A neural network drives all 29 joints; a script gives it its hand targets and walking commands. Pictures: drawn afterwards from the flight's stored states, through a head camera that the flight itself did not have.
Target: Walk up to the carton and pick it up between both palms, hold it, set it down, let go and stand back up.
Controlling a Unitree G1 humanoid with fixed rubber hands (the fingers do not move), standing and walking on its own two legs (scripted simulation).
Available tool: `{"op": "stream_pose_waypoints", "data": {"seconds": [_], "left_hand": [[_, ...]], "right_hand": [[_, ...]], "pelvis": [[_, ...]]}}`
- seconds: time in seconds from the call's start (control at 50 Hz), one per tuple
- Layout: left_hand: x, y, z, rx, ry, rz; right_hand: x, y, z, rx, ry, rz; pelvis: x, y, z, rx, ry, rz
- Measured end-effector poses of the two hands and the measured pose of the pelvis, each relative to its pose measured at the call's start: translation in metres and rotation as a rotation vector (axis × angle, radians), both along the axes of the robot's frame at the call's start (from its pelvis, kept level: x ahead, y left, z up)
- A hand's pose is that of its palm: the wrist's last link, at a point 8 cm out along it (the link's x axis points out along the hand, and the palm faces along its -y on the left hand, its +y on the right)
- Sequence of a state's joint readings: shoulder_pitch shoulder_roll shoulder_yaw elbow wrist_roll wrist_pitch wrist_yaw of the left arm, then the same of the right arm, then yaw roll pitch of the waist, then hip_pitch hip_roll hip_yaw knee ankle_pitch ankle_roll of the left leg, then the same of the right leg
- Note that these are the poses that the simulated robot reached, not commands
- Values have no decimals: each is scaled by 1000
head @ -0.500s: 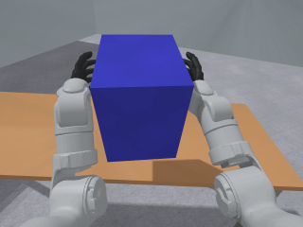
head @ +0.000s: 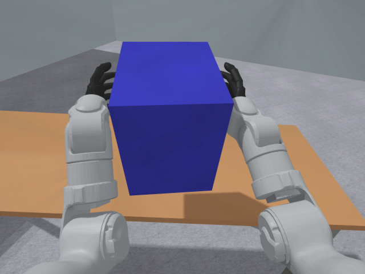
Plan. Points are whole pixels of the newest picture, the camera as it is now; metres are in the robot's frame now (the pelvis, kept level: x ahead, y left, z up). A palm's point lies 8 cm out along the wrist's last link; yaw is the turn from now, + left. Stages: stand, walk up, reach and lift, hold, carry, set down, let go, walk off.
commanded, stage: hold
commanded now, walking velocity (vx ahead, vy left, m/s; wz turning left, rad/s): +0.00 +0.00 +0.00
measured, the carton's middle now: (168, 118) +0.37 +0.02 +0.23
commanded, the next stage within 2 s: set down in 1.10 s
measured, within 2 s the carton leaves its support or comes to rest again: neither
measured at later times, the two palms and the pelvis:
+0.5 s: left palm (104, 95) +0.36 +0.14 +0.28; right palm (242, 98) +0.36 -0.13 +0.28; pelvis +0.00 -0.01 +0.00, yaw +0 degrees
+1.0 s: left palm (94, 102) +0.36 +0.16 +0.27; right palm (231, 100) +0.36 -0.11 +0.27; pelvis +0.00 +0.00 +0.00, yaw +0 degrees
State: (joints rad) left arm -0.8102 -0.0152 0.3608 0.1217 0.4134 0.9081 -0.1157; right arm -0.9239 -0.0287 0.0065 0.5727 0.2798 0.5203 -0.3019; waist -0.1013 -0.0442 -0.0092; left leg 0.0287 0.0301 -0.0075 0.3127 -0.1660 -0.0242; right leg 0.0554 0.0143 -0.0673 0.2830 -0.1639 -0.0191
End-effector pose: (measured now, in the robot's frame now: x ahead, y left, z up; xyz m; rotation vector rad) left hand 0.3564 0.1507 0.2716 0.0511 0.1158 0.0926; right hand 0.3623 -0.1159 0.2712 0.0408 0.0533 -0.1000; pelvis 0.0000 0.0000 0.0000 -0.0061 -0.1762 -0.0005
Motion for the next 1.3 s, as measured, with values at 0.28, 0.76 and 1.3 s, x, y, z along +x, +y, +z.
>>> {"op": "stream_pose_waypoints", "data": {"seconds": [0.28,0.76,1.3], "left_hand": [[4,-8,6,7,-10,-22],[3,-6,8,-5,1,-16],[3,1,11,13,-66,-2]], "right_hand": [[-1,-8,5,27,-10,-19],[0,-7,6,-13,3,-8],[2,1,8,11,-65,-6]], "pelvis": [[1,-1,0,0,6,2],[1,-7,0,1,5,-1],[1,3,0,-1,-10,3]]}}
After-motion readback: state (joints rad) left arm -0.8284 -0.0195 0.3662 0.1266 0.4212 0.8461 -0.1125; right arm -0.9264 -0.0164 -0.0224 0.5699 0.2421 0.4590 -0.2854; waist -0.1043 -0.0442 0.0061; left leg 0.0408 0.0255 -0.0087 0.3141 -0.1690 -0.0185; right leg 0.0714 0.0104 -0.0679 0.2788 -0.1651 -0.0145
